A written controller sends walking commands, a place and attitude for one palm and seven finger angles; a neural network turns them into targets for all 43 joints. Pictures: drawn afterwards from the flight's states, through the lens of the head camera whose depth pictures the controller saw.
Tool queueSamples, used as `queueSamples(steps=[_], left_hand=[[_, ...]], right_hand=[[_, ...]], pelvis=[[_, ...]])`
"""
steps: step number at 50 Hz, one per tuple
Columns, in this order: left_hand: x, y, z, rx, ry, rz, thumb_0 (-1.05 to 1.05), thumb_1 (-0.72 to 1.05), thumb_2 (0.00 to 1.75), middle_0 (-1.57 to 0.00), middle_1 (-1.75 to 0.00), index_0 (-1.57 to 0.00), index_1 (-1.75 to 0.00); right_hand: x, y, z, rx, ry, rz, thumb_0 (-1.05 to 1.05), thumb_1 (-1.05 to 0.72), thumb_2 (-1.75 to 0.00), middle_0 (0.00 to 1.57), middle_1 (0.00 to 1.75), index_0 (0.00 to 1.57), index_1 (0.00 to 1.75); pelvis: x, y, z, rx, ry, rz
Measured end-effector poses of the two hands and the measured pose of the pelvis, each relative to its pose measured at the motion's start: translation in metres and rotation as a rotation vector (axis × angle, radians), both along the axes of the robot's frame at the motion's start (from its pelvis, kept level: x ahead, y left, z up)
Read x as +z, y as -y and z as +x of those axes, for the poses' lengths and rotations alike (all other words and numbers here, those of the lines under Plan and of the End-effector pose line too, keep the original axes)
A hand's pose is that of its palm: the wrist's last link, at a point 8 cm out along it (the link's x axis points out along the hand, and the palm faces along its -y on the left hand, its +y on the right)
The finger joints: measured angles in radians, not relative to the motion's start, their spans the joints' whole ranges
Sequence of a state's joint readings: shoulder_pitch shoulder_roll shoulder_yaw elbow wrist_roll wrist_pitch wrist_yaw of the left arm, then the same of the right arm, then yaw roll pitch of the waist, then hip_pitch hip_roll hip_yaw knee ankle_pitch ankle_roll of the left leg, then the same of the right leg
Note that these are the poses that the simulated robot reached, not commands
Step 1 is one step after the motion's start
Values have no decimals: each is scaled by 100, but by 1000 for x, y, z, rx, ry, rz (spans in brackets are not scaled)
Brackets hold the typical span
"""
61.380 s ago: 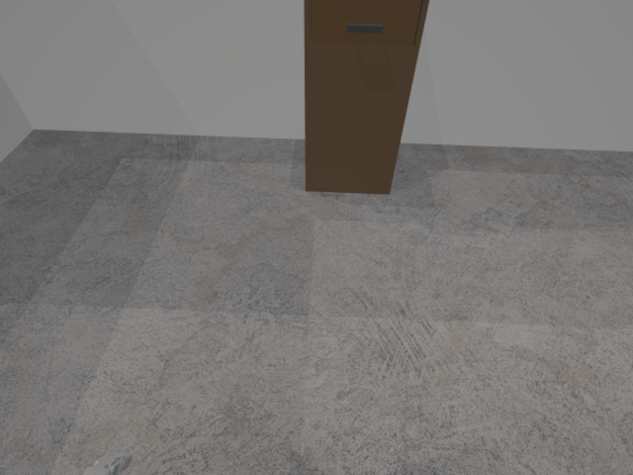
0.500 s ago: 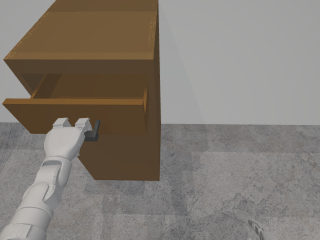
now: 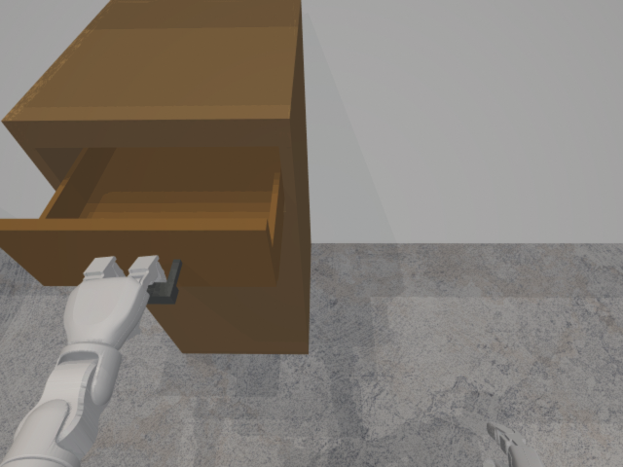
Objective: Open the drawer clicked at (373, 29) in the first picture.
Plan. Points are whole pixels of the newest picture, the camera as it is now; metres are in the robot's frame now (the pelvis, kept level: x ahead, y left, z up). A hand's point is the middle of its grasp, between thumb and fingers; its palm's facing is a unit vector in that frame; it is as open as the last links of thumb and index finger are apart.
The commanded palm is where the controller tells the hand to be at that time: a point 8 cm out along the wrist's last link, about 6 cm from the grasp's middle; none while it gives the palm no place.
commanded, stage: pull the drawer open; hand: left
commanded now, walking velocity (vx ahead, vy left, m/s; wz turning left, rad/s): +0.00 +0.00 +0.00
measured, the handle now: (135, 279) +0.34 +0.27 +0.03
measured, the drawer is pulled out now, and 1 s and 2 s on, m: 0.16 0.29 0.30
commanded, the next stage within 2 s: open the thumb to release the handle in 1.22 s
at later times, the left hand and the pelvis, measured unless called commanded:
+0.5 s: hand (112, 375) +0.22 +0.26 +0.01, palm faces +0.00 -0.06 -1.00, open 5.6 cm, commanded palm +0.19 +0.27 +0.07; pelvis +0.00 +0.00 +0.00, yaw +0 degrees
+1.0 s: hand (92, 431) +0.16 +0.26 +0.01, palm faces -0.02 -0.06 -1.00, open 5.6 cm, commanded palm +0.13 +0.27 +0.07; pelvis -0.01 -0.01 -0.01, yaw +0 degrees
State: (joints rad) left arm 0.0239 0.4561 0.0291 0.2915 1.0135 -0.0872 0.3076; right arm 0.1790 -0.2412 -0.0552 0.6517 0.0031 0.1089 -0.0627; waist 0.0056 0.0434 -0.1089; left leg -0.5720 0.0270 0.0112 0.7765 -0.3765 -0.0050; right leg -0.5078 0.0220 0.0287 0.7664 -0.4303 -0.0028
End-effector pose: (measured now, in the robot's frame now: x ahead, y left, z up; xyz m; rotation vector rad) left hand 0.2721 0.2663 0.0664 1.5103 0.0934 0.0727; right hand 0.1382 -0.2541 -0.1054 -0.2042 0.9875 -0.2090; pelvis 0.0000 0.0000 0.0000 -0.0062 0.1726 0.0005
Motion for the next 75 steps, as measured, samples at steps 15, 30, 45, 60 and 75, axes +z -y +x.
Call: queueSamples(steps=[15,30,45,60,75], left_hand=[[0,2,-43,14,9,-11,3,72,82,-31,-135,-42,-135],[1,4,-79,26,-1,-2,3,72,82,-32,-134,-42,-135],[2,6,-117,36,-12,-6,4,72,80,-33,-133,-42,-135],[2,8,-140,37,-3,9,3,72,80,-34,-133,-42,-135],[2,8,-138,53,49,0,2,63,76,-41,-133,-40,-133]], right_hand=[[10,-20,43,76,106,34,1,-91,-89,20,30,20,30],[12,-35,61,142,142,56,1,-91,-89,20,30,20,30],[8,-22,47,139,126,40,1,-91,-89,20,30,20,30],[3,-26,46,154,150,62,1,-91,-89,20,30,20,30],[-2,-24,45,169,135,41,1,-91,-89,20,30,20,30]], pelvis=[[-1,-4,6,-1,12,1],[-3,0,2,5,29,2],[-7,5,-2,0,30,6],[-14,8,-10,1,21,6],[-18,4,-10,12,11,2]])
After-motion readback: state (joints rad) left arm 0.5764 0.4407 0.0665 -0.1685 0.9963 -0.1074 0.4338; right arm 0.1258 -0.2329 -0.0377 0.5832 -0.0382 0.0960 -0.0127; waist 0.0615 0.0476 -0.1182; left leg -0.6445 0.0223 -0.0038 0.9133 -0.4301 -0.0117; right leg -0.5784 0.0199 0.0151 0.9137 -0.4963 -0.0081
